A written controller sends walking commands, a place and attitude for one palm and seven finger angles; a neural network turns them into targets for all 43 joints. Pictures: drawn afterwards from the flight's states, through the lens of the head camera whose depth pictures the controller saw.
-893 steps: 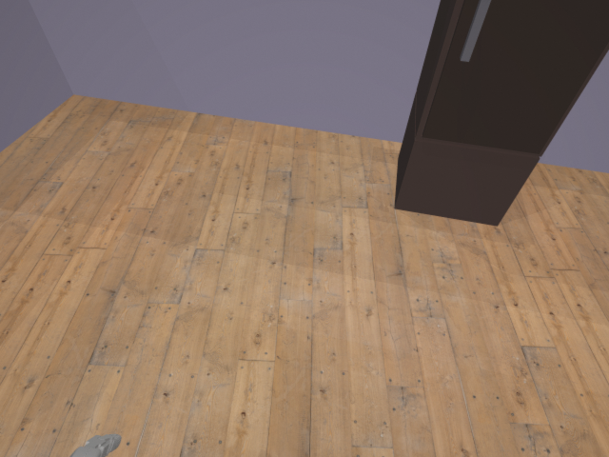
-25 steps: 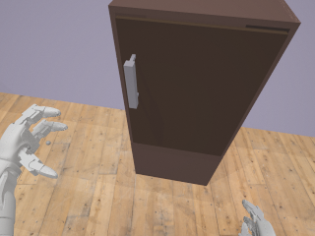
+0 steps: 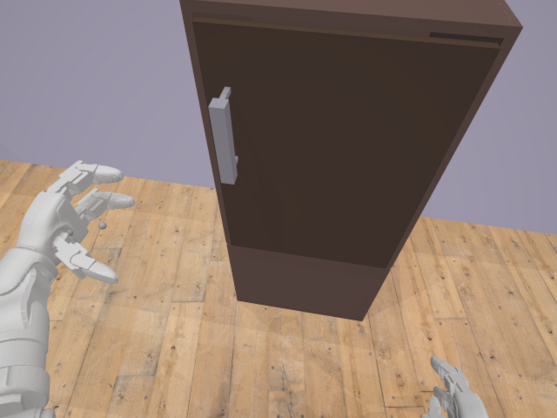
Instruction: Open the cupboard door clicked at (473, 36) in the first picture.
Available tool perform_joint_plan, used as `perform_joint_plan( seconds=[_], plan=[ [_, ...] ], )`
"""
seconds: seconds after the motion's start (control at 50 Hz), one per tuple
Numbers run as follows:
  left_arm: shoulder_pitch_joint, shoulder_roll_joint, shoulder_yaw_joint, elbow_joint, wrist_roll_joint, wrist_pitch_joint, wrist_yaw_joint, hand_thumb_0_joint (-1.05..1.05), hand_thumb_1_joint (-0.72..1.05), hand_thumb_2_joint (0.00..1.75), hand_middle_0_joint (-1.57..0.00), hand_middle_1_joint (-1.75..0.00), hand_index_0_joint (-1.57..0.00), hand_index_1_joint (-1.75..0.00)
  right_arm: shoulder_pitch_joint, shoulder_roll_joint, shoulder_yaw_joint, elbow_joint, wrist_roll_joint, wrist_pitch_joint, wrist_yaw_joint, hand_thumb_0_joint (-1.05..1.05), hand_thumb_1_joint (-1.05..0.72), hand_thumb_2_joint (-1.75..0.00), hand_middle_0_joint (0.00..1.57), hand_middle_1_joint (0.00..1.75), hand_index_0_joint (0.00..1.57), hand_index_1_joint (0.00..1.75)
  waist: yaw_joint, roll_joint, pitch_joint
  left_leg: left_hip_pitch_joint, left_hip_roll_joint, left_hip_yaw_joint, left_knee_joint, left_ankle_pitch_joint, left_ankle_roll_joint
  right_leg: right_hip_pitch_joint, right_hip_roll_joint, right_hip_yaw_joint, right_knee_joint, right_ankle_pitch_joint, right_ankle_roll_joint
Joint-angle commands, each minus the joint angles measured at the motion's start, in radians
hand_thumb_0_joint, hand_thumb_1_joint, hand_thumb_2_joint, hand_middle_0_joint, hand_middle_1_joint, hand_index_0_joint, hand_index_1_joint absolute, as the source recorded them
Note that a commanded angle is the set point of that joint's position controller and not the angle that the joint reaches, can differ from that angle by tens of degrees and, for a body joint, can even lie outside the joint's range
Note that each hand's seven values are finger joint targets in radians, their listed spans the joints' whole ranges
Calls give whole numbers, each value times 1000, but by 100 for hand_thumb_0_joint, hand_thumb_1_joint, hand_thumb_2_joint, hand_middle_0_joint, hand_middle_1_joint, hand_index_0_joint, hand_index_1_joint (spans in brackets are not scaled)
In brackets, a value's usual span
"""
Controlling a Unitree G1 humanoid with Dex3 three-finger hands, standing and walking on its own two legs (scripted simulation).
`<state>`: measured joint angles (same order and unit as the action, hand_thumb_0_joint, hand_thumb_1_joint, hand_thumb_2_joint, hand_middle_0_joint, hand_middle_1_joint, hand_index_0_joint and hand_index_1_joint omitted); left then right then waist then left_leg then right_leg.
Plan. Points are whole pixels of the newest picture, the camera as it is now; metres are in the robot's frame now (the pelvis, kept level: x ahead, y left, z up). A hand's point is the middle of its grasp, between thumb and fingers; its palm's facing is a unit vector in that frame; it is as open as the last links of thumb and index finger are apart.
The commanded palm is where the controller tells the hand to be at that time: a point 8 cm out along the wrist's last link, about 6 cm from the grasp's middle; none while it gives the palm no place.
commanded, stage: move the hooked fingers beside the handle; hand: left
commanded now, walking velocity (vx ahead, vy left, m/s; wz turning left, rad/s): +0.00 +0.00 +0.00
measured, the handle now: (227, 137) +0.56 +0.12 +0.08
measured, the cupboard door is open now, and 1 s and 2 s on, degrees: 0 0 0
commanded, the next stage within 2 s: none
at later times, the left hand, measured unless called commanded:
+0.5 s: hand (132, 191) +0.40 +0.24 +0.10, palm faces -0.13 -0.99 +0.00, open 14.0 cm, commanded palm +0.39 +0.29 +0.10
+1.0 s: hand (164, 160) +0.48 +0.22 +0.09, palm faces -0.13 -0.99 +0.00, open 14.0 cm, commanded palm +0.47 +0.27 +0.09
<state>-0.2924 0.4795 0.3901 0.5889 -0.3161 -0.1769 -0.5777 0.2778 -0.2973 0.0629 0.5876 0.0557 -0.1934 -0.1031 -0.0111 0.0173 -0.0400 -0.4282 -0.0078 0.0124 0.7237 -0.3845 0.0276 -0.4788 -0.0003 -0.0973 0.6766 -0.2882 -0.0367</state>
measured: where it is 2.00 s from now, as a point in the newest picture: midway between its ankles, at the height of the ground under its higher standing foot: outside the picture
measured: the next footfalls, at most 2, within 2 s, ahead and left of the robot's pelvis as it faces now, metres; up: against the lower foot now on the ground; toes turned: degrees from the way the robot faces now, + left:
none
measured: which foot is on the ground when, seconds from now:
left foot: down 0.00-1.00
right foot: down 0.00-1.00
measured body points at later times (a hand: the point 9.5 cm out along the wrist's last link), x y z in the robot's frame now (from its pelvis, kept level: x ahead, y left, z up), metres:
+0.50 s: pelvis +0.01 +0.01 +0.00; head +0.06 +0.02 +0.44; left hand +0.40 +0.30 +0.10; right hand +0.09 -0.26 -0.10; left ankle -0.01 +0.10 -0.72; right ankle +0.04 -0.10 -0.72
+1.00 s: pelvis +0.01 +0.02 -0.01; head +0.10 +0.03 +0.43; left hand +0.48 +0.27 +0.10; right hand +0.04 -0.25 -0.12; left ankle -0.01 +0.10 -0.72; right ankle +0.04 -0.10 -0.72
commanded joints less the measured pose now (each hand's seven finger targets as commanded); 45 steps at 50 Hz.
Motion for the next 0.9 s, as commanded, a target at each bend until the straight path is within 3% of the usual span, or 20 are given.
perform_joint_plan(
  seconds=[0.0, 0.02, 0.06, 0.1, 0.16, 0.18, 0.24, 0.38, 0.42, 0.48, 0.52, 0.58, 0.6, 0.62, 0.66, 0.7, 0.72, 0.78, 0.84, 0.88],
  plan=[
    [-352, 307, 101, -146, -15, -69, 19, 0, -50, 30, -30, -120, -30, -120, -14, -143, -60, -136, 4, -36, -5, 0, -90, -90, 20, 30, 20, 30, -10, 52, -262, 5, -5, -37, -114, 219, -2, 186, -6, 92, -76, 157, 5],
    [-346, 319, 117, -121, -22, -67, 19, 0, -50, 30, -30, -120, -30, -120, -8, -144, -60, -140, 1, -29, -2, 0, -90, -90, 20, 30, 20, 30, -1, 19, -259, -12, -5, -34, -107, 230, -1, 207, -4, 99, -72, 174, 3],
    [-345, 353, 144, -87, -11, -69, 21, 0, -50, 30, -30, -120, -30, -120, -1, -148, -61, -143, 2, -20, 3, 0, -90, -90, 20, 30, 20, 30, 2, 33, -260, -42, -6, -28, -108, 218, -2, 209, -7, 103, -69, 170, 5],
    [-381, 313, 103, -82, -7, -78, 21, 0, -50, 30, -30, -120, -30, -120, 7, -145, -64, -144, 4, -15, 7, 0, -90, -90, 20, 30, 20, 30, -10, 46, -261, -31, -4, -26, -109, 212, 0, 185, -5, 100, -69, 166, 7],
    [-428, 351, 124, -43, -3, -87, 16, 0, -50, 30, -30, -120, -30, -120, 29, -154, -67, -142, 4, -1, 8, 0, -90, -90, 20, 30, 20, 30, -16, 37, -281, -43, -3, -22, -100, 222, 0, 190, -1, 103, -59, 182, 7],
    [-465, 327, 98, -49, -2, -95, 13, 0, -50, 30, -30, -120, -30, -120, 36, -153, -68, -139, 4, 1, 8, 0, -90, -90, 20, 30, 20, 30, -28, 37, -295, -33, -4, -22, -97, 227, 2, 182, 0, 103, -57, 191, 9],
    [-492, 331, 98, -55, -5, -111, 8, 0, -50, 30, -30, -120, -30, -120, 51, -154, -71, -135, 2, 9, 10, 0, -90, -90, 20, 30, 20, 30, -26, 58, -330, -15, -2, -26, -93, 257, 1, 187, 3, 101, -47, 222, 4],
    [-544, 282, 48, -16, 13, -109, 34, 0, -50, 30, -30, -120, -30, -120, 80, -155, -77, -117, 1, 32, 16, 0, -90, -90, 20, 30, 20, 30, -38, 71, -340, 25, 5, -39, -94, 297, -5, 125, 7, 81, -39, 231, 2],
    [-585, 291, 48, 30, 18, -106, 50, 0, -50, 30, -30, -120, -30, -120, 86, -159, -72, -108, -2, 43, 17, 0, -90, -90, 20, 30, 20, 30, -43, 32, -295, -7, 6, -45, -97, 280, -6, 118, 9, 77, -41, 216, -2],
    [-616, 314, 66, 51, 39, -118, 70, 0, -50, 30, -30, -120, -30, -120, 98, -157, -75, -108, -4, 55, 20, 0, -90, -90, 20, 30, 20, 30, -42, 65, -331, 2, 7, -43, -93, 288, -8, 114, 6, 79, -32, 222, 1],
    [-668, 326, 67, 62, 41, -134, 78, 0, -50, 30, -30, -120, -30, -120, 105, -160, -74, -105, -6, 64, 21, 0, -90, -90, 20, 30, 20, 30, -46, 41, -343, -2, 9, -46, -85, 298, -9, 125, 10, 80, -24, 229, -2],
    [-725, 278, 19, 83, 56, -149, 82, 0, -50, 30, -30, -120, -30, -120, 114, -153, -75, -97, -8, 72, 25, 0, -90, -90, 20, 30, 20, 30, -63, 94, -352, 37, 15, -53, -80, 328, -17, 75, 10, 74, -21, 230, 1],
    [-723, 288, 25, 105, 62, -152, 86, 0, -50, 30, -30, -120, -30, -120, 120, -157, -76, -92, -8, 76, 27, 0, -90, -90, 20, 30, 20, 30, -61, 98, -350, 35, 16, -56, -78, 322, -18, 64, 10, 73, -19, 218, -1],
    [-733, 280, 21, 128, 56, -151, 88, 0, -50, 30, -30, -120, -30, -120, 127, -161, -75, -91, -9, 82, 27, 0, -90, -90, 20, 30, 20, 30, -67, 50, -351, 34, 18, -62, -73, 340, -16, 64, 15, 68, -14, 229, -2],
    [-787, 266, 0, 169, 67, -151, 90, 0, -50, 30, -30, -120, -30, -120, 138, -162, -76, -79, -9, 90, 28, 0, -90, -90, 20, 30, 20, 30, -81, 60, -344, 30, 21, -65, -72, 325, -18, 34, 13, 67, -13, 213, 2],
    [-792, 259, -4, 160, 75, -158, 101, 0, -50, 30, -30, -120, -30, -120, 149, -160, -80, -78, -13, 96, 32, 0, -90, -90, 20, 30, 20, 30, -79, 77, -393, 58, 20, -65, -62, 367, -20, 38, 11, 69, -6, 236, 5],
    [-789, 280, 17, 170, 71, -158, 104, 0, -50, 30, -30, -120, -30, -120, 154, -164, -80, -78, -14, 101, 34, 0, -90, -90, 20, 30, 20, 30, -71, 77, -398, 62, 23, -69, -54, 412, -26, 42, 14, 67, 0, 256, 0],
    [-851, 266, -7, 220, 86, -161, 113, 0, -50, 30, -30, -120, -30, -120, 169, -161, -78, -61, -15, 118, 37, 0, -90, -90, 20, 30, 20, 30, -93, 67, -366, 34, 26, -66, -51, 397, -24, 16, 14, 67, 1, 251, 7],
    [-878, 296, 15, 220, 96, -175, 128, 0, -50, 30, -30, -120, -30, -120, 187, -165, -81, -58, -21, 131, 42, 0, -90, -90, 20, 30, 20, 30, -92, 85, -419, 58, 29, -68, -38, 442, -28, 16, 17, 70, 10, 267, 7],
    [-898, 305, 22, 261, 104, -181, 136, 0, -50, 30, -30, -120, -30, -120, 197, -165, -81, -47, -22, 141, 42, 0, -90, -90, 20, 30, 20, 30, -98, 64, -401, 35, 30, -73, -37, 419, -27, 10, 18, 67, 12, 258, 7]
  ],
)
